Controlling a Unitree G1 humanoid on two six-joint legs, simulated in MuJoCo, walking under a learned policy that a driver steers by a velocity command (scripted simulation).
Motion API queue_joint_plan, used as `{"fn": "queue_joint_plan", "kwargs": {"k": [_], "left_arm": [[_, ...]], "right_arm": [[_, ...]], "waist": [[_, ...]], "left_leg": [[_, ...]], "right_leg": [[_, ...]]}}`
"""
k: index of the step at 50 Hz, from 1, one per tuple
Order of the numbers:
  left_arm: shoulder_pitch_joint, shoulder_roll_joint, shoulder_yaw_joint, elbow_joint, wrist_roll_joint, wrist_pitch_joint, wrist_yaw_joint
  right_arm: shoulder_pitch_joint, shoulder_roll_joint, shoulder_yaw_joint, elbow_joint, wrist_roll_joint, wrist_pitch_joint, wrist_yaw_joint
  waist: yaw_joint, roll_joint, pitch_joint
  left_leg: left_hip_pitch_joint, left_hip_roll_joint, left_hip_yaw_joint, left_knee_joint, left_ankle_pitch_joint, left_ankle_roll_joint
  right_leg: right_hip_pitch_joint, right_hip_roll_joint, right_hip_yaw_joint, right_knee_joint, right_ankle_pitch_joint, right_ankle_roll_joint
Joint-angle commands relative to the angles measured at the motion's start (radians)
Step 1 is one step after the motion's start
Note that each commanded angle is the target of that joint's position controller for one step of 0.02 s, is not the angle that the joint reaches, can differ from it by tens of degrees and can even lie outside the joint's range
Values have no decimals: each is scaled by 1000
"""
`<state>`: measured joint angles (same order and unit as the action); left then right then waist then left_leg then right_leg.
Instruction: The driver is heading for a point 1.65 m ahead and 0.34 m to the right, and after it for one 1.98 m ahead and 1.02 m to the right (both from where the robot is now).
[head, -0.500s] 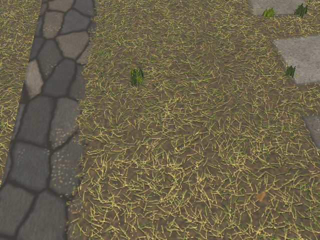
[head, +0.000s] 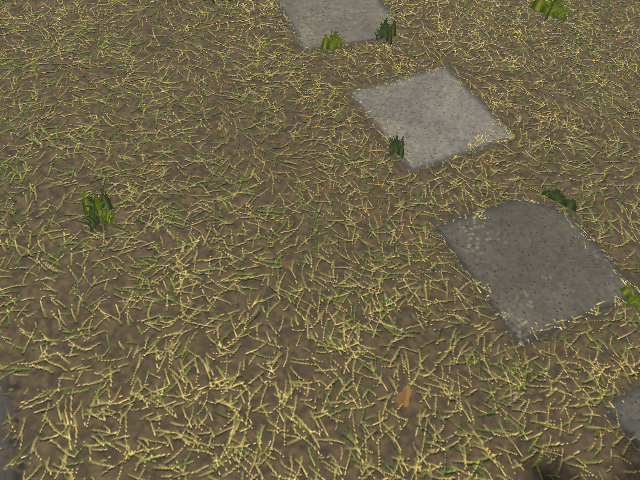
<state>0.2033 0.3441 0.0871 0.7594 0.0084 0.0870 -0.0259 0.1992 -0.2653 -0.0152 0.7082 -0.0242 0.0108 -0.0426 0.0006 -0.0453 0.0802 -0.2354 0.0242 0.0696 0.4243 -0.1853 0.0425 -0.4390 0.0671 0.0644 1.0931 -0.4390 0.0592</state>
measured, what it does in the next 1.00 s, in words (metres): steps on the spot, turning right: right foot, then left foot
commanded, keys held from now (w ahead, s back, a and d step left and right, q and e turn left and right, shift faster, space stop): e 0.56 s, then no key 0.44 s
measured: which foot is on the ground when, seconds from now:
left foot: down 0.00-0.22, up 0.24-0.76, down 0.78-1.00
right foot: up 0.00-0.20, down 0.22-0.78, up 0.80-1.00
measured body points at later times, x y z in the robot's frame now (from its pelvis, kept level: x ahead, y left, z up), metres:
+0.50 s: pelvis -0.02 -0.05 +0.00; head +0.00 -0.08 +0.45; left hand +0.17 +0.20 -0.09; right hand +0.00 -0.35 -0.13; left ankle +0.03 +0.10 -0.68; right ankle -0.03 -0.11 -0.74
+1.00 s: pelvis -0.01 -0.01 +0.00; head +0.02 +0.00 +0.45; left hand +0.18 +0.20 -0.14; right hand -0.01 -0.29 -0.11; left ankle +0.03 +0.07 -0.74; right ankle -0.10 -0.11 -0.72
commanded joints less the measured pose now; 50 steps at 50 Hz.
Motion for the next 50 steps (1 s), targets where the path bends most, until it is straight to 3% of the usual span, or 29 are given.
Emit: {"fn": "queue_joint_plan", "kwargs": {"k": [1, 4, 8, 10, 11, 12, 13, 14, 15, 16, 17, 18, 20, 28, 34, 37, 38, 39, 40, 41, 42, 43, 44, 46, 50], "left_arm": [[4, 51, 6, -67, 2, 0, -9], [-28, 30, -8, -86, -1, 0, -18], [-25, 33, -13, -103, -8, -11, -20], [33, 31, -13, -86, 1, -27, -13], [49, 77, -3, -81, 14, -39, 0], [34, 217, 23, -120, 12, -48, 9], [119, 251, 44, -100, 14, -47, 10], [90, 193, 29, -86, 11, -46, 14], [19, 142, 15, -92, 3, -44, 18], [-39, 119, 8, -106, 3, -42, 23], [-46, 101, 3, -111, -2, -44, 28], [-27, 92, -1, -108, -6, -47, 27], [9, 105, 5, -98, -9, -54, 23], [92, 132, 21, -80, 7, -53, 26], [59, 113, 12, -69, 18, -51, 26], [17, 98, 2, -55, 8, -45, 31], [9, 80, -6, -51, -1, -46, 36], [47, 30, -21, -49, -3, -51, 38], [102, 4, -28, -47, -7, -54, 41], [72, 86, -5, -33, 14, -47, 46], [66, 88, -1, -23, 12, -44, 43], [67, 67, -4, -3, 8, -42, 38], [74, 56, -7, 12, 7, -40, 33], [78, 35, -17, 35, 8, -36, 26], [23, 1, -39, 61, -5, -32, 38]], "right_arm": [[42, -162, -50, -38, -4, -9, 2], [25, -177, -59, -38, -9, -8, 15], [26, -207, -74, -27, -7, 3, 27], [19, -208, -78, -19, 7, 13, 29], [67, -180, -74, -8, 3, 18, 34], [89, -80, -49, -62, -8, 29, 38], [-33, -134, -55, -91, -7, 48, 15], [-36, -137, -59, -85, 8, 56, 13], [-13, -142, -62, -65, 18, 51, 16], [7, -153, -68, -48, 11, 43, 19], [30, -162, -72, -31, -4, 40, 24], [38, -160, -73, -26, -7, 40, 29], [27, -142, -70, -30, 1, 43, 34], [-54, -129, -63, -59, 7, 45, 22], [-36, -119, -51, -53, 22, 34, 14], [32, -100, -41, -30, 24, 23, 7], [58, -95, -38, -18, 16, 15, 1], [31, -143, -41, -30, -1, 5, -7], [-52, -208, -43, -66, -2, 0, -3], [-19, -208, -48, -40, -1, 2, 6], [-38, -152, -32, -33, 7, -3, 14], [-70, -118, -22, -29, 11, -6, 17], [-84, -113, -19, -29, 7, -8, 15], [-55, -115, -18, -6, 8, -10, 10], [7, -128, -22, 43, 5, -5, 19]], "waist": [[-18, 205, -119], [-22, 217, -114], [-19, 235, -126], [23, 177, -130], [25, 21, -111], [-13, -268, -95], [85, -169, -76], [40, -114, -41], [4, -91, -11], [-18, -99, -25], [-16, -115, -51], [-14, -93, -87], [-6, -52, -113], [38, -67, -98], [27, -72, -126], [-19, -62, -122], [-38, -38, -118], [-8, 94, -122], [33, 237, -108], [0, 213, -95], [19, 167, -65], [30, 156, -38], [35, 180, -47], [23, 193, -61], [-19, 207, -92]], "left_leg": [[163, 253, -166, -106, 352, 178], [104, 260, -120, -105, 265, 167], [74, 280, -86, -46, 266, 142], [-2, 258, -25, 66, 188, 69], [-104, 203, 43, 221, 23, -4], [-371, 41, 112, 467, -449, -93], [-363, -4, -51, 590, -462, -88], [-362, 16, -92, 639, -381, -82], [-350, 25, -106, 628, -283, -75], [-343, 22, -104, 615, -222, -71], [-334, 11, -91, 642, -191, -75], [-324, 3, -95, 662, -180, -79], [-335, -1, -102, 652, -169, -87], [-336, -30, -131, 461, -214, -85], [-139, -58, -112, 316, -237, -48], [33, -68, -103, 66, -137, -21], [131, -42, -120, -87, -27, -9], [190, 113, -283, -179, -41, 17], [181, 306, -515, -234, 69, 95], [28, 344, -513, -192, 142, 197], [0, 297, -463, -192, 153, 204], [-19, 237, -384, -187, 137, 176], [5, 187, -330, -175, 149, 147], [76, 156, -282, -135, 288, 138], [150, 148, -282, -82, 351, 139]], "right_leg": [[-49, -28, -35, -76, 0, -2], [48, -52, -72, -223, -6, -25], [161, -45, -126, -401, 0, -63], [300, -26, -129, -631, 151, -93], [365, -102, 35, -785, 188, -114], [422, -419, 478, -843, 392, -212], [289, -453, 472, -817, 563, -333], [273, -385, 381, -805, 546, -333], [247, -309, 300, -814, 480, -295], [268, -247, 257, -810, 448, -260], [292, -222, 235, -796, 536, -260], [318, -217, 232, -784, 598, -262], [356, -219, 248, -774, 615, -267], [376, -221, 402, -764, 471, -297], [291, -205, 422, -728, 581, -274], [232, -171, 431, -698, 558, -224], [177, -140, 418, -677, 455, -181], [111, -72, 339, -582, 252, -121], [14, 86, 166, -464, 0, -83], [97, 70, 114, -320, -114, -76], [112, 53, 122, -258, -80, -70], [119, 43, 119, -231, -31, -60], [119, 44, 108, -218, 0, -50], [109, 38, 79, -265, -2, -30], [178, -2, -7, -501, 5, -26]]}}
